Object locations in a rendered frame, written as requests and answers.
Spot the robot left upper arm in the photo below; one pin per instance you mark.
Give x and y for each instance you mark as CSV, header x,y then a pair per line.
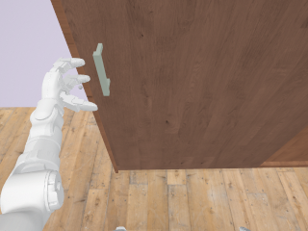
x,y
29,199

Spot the robot left hand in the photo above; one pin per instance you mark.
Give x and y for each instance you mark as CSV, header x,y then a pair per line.
x,y
53,85

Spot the robot left forearm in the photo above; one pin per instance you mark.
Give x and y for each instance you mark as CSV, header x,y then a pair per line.
x,y
43,146

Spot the left robot shin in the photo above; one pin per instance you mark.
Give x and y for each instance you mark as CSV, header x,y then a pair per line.
x,y
120,227

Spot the wardrobe door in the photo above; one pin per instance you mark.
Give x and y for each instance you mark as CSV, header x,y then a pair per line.
x,y
195,84
295,150

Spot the handle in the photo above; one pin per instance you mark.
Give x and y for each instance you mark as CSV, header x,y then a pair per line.
x,y
104,81

